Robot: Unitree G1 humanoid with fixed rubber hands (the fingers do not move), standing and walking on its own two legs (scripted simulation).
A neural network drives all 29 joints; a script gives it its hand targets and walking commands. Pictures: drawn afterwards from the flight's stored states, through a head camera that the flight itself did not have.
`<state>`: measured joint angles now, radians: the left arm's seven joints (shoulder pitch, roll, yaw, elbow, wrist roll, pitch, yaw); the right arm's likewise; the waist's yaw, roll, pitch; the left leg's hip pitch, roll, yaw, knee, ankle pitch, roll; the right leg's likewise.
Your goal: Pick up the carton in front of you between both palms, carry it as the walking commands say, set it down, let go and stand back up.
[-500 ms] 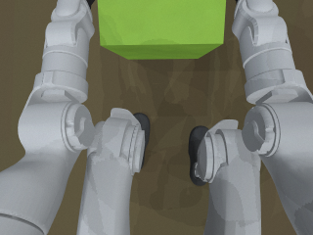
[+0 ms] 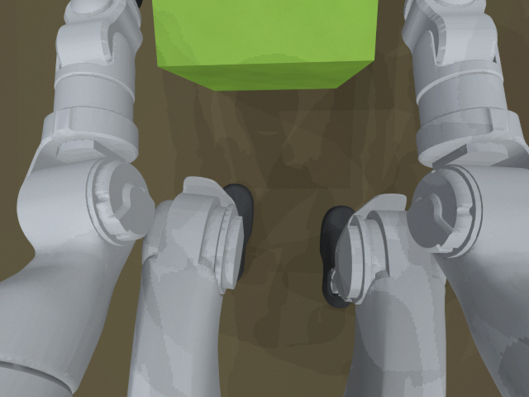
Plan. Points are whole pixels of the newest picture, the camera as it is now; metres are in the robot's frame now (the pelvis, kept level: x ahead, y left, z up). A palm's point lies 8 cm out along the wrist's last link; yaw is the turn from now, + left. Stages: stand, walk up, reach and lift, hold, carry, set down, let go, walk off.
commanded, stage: set down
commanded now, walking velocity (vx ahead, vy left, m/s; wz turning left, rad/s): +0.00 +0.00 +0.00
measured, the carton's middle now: out of the picture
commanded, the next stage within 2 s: let go in 1.42 s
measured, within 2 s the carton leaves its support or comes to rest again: neither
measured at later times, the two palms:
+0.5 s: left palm out of the picture +0.53 +0.24 -0.14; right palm out of the picture +0.58 -0.14 -0.14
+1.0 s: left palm out of the picture +0.53 +0.25 +0.02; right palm out of the picture +0.58 -0.14 +0.02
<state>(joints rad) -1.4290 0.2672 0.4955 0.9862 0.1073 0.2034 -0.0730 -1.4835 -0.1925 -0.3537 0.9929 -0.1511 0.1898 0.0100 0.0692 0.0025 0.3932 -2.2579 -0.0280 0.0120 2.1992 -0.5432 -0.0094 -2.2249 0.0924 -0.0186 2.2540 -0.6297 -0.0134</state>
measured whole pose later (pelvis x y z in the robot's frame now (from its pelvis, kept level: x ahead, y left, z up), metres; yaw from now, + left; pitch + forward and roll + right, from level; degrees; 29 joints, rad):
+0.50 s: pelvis +0.00 +0.01 +0.00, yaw +0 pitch +35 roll +0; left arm -1.40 0.38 0.19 1.07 -0.22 0.06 0.09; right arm -1.46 -0.40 -0.02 1.07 0.21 0.11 -0.10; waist 0.08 -0.02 0.37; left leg -2.26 -0.02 0.02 2.21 -0.56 0.01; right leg -2.21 0.09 -0.01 2.25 -0.65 0.01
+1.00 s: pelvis +0.01 +0.01 +0.13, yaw +0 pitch +47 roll +0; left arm -1.22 0.30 0.30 0.89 -0.10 0.16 0.06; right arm -1.31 -0.34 -0.17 0.95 0.07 0.19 -0.08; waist 0.08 -0.02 0.02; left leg -2.07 -0.04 -0.01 1.73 -0.47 0.00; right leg -2.03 0.08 0.01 1.76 -0.54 0.00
